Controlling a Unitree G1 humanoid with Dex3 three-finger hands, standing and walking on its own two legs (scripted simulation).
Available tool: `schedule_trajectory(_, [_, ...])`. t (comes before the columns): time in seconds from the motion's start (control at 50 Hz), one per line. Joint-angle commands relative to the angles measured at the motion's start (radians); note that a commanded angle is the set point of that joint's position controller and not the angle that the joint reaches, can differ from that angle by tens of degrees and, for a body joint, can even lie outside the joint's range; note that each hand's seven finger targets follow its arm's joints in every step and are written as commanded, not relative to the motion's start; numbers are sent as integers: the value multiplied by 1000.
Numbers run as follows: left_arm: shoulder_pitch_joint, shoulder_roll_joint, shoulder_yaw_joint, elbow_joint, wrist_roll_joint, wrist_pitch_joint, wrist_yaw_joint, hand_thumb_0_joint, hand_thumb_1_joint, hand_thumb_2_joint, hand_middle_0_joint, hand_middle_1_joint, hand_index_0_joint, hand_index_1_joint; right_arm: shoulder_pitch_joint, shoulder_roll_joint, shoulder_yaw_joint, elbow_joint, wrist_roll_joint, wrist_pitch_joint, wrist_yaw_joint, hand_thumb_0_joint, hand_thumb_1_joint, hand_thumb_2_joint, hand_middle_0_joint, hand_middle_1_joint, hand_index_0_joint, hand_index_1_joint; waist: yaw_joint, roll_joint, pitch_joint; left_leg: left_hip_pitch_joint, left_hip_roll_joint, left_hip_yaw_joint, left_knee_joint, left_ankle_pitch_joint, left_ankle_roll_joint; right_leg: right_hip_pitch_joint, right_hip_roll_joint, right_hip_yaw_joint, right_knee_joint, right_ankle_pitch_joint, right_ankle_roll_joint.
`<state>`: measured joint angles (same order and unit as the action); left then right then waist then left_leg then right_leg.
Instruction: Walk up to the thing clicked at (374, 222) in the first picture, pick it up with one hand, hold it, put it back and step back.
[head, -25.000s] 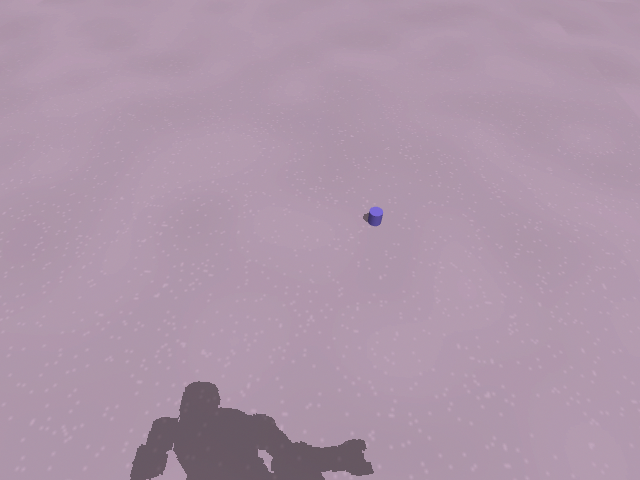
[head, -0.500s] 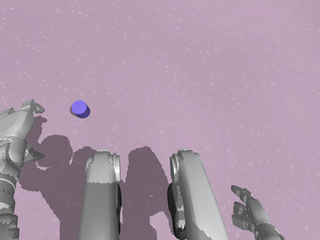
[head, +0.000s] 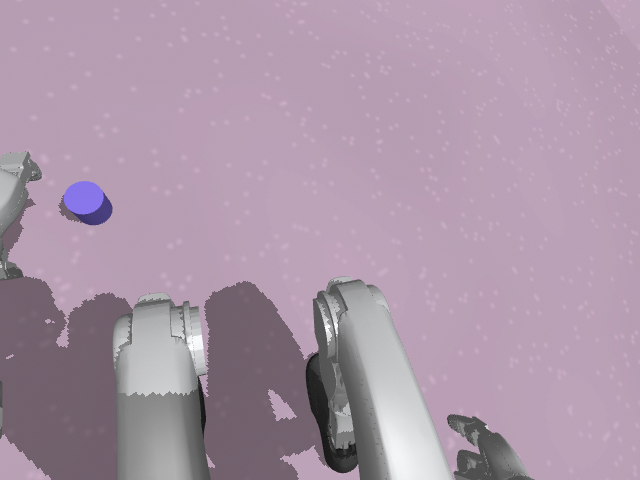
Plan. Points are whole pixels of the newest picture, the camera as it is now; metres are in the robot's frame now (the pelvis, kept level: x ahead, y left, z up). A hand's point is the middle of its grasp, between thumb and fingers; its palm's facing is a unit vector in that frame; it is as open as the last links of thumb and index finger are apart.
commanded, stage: rise first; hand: left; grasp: from above
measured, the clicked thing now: (89, 203) +0.52 +0.30 -0.33
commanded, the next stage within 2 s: approach in 1.96 s
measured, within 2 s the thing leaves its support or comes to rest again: neither
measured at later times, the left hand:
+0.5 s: hand (28, 211) +0.46 +0.33 -0.18, palm faces -0.43 -0.08 -0.90, open 14.0 cm
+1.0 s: hand (35, 210) +0.46 +0.33 -0.20, palm faces -0.43 -0.08 -0.90, open 14.3 cm
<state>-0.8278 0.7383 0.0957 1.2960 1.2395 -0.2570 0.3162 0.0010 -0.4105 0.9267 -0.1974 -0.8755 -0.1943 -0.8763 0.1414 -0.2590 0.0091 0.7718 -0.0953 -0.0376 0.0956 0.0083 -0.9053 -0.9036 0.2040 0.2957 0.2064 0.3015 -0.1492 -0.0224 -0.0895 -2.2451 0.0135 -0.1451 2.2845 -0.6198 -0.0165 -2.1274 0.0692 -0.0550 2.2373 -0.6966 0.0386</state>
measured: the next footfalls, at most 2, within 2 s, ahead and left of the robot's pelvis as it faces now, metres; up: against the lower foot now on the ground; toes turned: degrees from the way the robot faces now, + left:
none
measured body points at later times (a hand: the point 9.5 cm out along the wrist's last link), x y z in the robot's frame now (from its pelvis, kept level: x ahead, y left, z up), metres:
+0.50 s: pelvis +0.01 +0.00 -0.02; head +0.25 +0.07 +0.35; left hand +0.47 +0.33 -0.13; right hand +0.08 -0.28 -0.13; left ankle +0.10 +0.13 -0.33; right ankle +0.10 -0.13 -0.33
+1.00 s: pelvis +0.01 +0.00 -0.04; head +0.25 +0.08 +0.33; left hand +0.48 +0.33 -0.15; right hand +0.07 -0.27 -0.13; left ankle +0.10 +0.13 -0.33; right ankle +0.10 -0.13 -0.33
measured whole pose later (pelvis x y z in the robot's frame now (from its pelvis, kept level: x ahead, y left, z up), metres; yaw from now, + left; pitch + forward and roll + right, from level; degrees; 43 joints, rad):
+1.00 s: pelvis +0.01 +0.00 -0.04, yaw -3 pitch +32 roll -10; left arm -0.92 0.85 0.15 1.41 1.25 -0.26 0.37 0.00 -0.57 1.03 -0.08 -1.00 -0.07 -1.01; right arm 0.12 -0.27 0.10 0.73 -0.15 -0.03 0.14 0.00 -0.91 -0.90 0.20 0.30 0.21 0.30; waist -0.22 -0.05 0.00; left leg -2.33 0.02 -0.20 2.42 -0.67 -0.03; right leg -2.21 0.10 -0.09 2.34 -0.72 0.06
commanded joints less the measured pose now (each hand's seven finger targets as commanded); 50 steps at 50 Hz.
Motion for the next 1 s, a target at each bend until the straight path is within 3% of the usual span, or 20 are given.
schedule_trajectory(0.0, [-322,282,47,-124,10,-4,59,0,-420,908,-181,-884,-180,-884,163,-241,-64,-24,-13,-4,-11,0,-903,-902,200,300,200,300,-3,288,-625,583,2,75,-236,51,31,170,3,-104,-215,134,-76])
schedule_trajectory(0.04, [-318,279,47,-114,-1,-2,65,0,-433,913,-172,-903,-173,-902,158,-236,-60,-22,-16,-5,-8,0,-906,-903,200,300,200,300,4,289,-638,596,4,74,-226,79,30,167,6,-105,-207,159,-78])
schedule_trajectory(0.06, [-329,273,47,-103,-2,-2,70,0,-443,921,-155,-919,-158,-915,164,-240,-59,-21,-20,-6,-7,0,-903,-901,200,300,200,300,-10,298,-633,596,5,70,-225,79,29,158,4,-109,-199,160,-75])
schedule_trajectory(0.16, [-339,315,69,-83,3,7,81,0,-472,940,-145,-928,-144,-929,168,-240,-47,-21,-29,-3,0,0,-908,-903,200,300,200,300,-14,306,-645,586,11,73,-191,127,31,181,10,-112,-182,208,-72])
schedule_trajectory(0.22, [-349,309,64,-83,-2,9,84,0,-490,956,-132,-945,-130,-947,170,-236,-37,-27,-35,-1,4,0,-908,-903,200,300,200,300,-27,288,-636,545,11,84,-169,127,37,200,15,-109,-186,215,-72])
schedule_trajectory(0.36, [-353,355,95,-79,-14,11,88,0,-553,1006,-77,-1005,-76,-1006,171,-238,-23,-34,-42,1,11,0,-907,-903,200,300,200,300,-25,296,-645,514,15,88,-140,134,40,233,22,-109,-175,226,-68])
schedule_trajectory(0.42, [-365,365,89,-57,-13,10,85,0,-565,1015,-68,-1014,-66,-1016,177,-241,-16,-35,-46,4,13,0,-907,-903,199,300,200,300,-44,271,-631,466,16,89,-119,129,46,250,27,-108,-178,232,-63])
schedule_trajectory(0.44, [-348,369,98,-45,-15,10,84,0,-611,1094,-76,-963,-37,-1004,178,-243,-15,-36,-47,4,14,0,-912,-905,199,300,199,300,-41,258,-623,459,15,88,-115,126,47,258,26,-107,-178,230,-61])
schedule_trajectory(0.5, [-341,381,104,-30,-21,9,81,0,-580,1030,-69,-1002,-59,-1011,177,-245,-11,-37,-49,5,15,0,-905,-902,199,300,200,300,-40,257,-616,449,17,87,-108,115,48,262,28,-110,-177,220,-60])
schedule_trajectory(0.52, [-357,376,91,-41,-14,6,79,0,-584,1036,-67,-1002,-56,-1012,182,-246,-6,-41,-52,7,16,0,-905,-902,199,300,200,300,-50,266,-619,439,17,84,-107,119,46,265,31,-114,-170,226,-60])
schedule_trajectory(0.6, [-349,392,100,-38,-20,3,74,0,-585,1038,-66,-1001,-55,-1012,171,-255,-6,-43,-49,10,17,0,-903,-902,199,300,200,300,-40,290,-606,461,17,74,-113,101,42,226,31,-123,-154,203,-67])
schedule_trajectory(0.78, [-353,396,94,-47,-9,0,83,0,-588,1034,-67,-1000,-55,-1012,177,-262,5,-42,-51,13,23,0,-905,-902,199,300,199,300,-55,326,-594,484,19,66,-97,137,37,212,33,-131,-133,240,-67])
schedule_trajectory(0.88, [-374,403,93,-37,-4,0,92,0,-581,1029,-66,-998,-55,-1008,170,-268,11,-44,-56,11,24,0,-903,-901,199,300,199,300,-66,345,-581,479,20,62,-101,100,34,188,34,-138,-131,207,-69])
schedule_trajectory(0.94, [-390,400,83,-31,-2,-1,95,0,-585,1031,-65,-998,-53,-1009,174,-268,17,-45,-58,12,24,0,-903,-901,199,300,199,300,-79,322,-582,443,17,65,-84,101,40,207,35,-135,-138,218,-63])
schedule_trajectory(0.98, [-378,407,86,-10,-3,2,98,0,-583,1029,-69,-996,-57,-1007,170,-268,19,-42,-58,9,22,0,-904,-901,199,300,199,300,-72,315,-569,442,17,64,-84,92,40,198,35,-135,-137,205,-64])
